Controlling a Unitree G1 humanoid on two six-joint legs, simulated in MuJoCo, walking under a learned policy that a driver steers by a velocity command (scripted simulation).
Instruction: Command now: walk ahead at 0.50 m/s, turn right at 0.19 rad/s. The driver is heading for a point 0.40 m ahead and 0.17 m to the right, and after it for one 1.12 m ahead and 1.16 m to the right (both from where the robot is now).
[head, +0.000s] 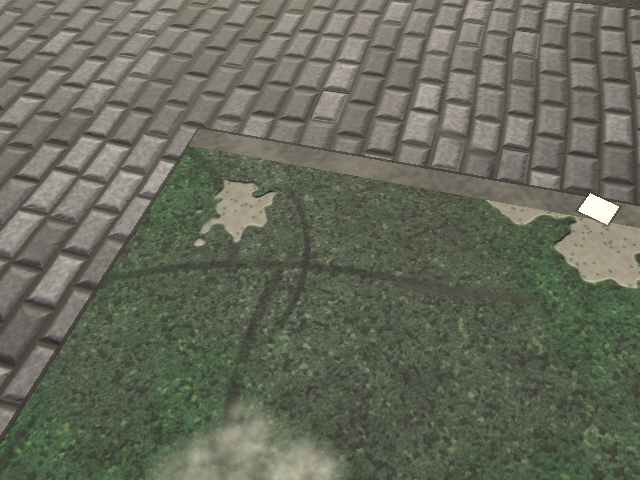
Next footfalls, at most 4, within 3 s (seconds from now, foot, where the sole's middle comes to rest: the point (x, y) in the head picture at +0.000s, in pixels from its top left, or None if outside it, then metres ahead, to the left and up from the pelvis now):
0.26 left None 0.33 0.15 -0.78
0.74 right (438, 476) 0.50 -0.16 -0.78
1.22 left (347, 417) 0.62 0.03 -0.78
1.64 right None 0.40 -0.14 -0.78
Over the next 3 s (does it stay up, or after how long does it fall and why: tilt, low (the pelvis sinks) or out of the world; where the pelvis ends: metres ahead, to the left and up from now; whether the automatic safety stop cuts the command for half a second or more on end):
stays up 0.60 -0.30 -0.01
